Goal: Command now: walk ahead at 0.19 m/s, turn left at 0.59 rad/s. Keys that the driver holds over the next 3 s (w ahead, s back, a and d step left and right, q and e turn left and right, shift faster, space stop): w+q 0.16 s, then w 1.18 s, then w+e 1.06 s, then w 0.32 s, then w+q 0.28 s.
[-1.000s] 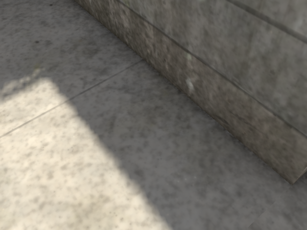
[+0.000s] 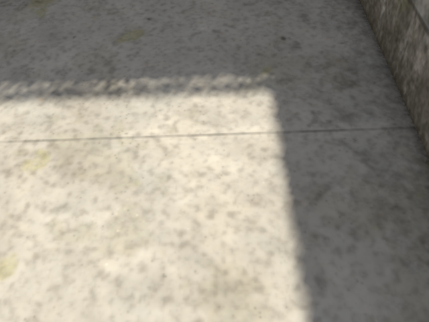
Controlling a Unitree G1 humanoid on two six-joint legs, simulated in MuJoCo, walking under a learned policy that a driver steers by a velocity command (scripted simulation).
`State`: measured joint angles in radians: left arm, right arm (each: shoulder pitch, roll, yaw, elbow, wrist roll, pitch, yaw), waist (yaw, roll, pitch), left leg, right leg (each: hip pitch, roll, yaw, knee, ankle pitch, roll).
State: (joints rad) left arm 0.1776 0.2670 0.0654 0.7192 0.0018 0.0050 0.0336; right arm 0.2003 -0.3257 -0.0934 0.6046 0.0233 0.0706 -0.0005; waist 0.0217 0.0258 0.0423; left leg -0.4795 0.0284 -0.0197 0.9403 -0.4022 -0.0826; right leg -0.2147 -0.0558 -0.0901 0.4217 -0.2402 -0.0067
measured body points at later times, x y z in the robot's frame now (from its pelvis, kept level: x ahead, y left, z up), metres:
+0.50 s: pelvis +0.16 +0.07 -0.01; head +0.19 +0.10 +0.44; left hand +0.33 +0.35 -0.10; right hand +0.23 -0.21 -0.11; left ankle +0.00 +0.13 -0.74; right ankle +0.38 -0.04 -0.70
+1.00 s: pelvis +0.45 +0.11 +0.00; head +0.48 +0.13 +0.45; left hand +0.41 +0.40 -0.13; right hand +0.70 -0.07 -0.08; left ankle +0.59 +0.31 -0.70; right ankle +0.40 -0.01 -0.74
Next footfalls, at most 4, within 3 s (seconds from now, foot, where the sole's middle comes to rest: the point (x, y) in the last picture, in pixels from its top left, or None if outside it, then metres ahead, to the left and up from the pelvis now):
0.14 left None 0.04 0.14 -0.78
0.62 right None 0.44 0.00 -0.78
1.12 left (143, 258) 0.66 0.31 -0.78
1.66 right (200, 176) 1.00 0.13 -0.78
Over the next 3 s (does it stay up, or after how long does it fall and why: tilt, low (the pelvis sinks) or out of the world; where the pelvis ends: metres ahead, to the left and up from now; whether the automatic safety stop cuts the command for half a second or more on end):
stays up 1.50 0.03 0.00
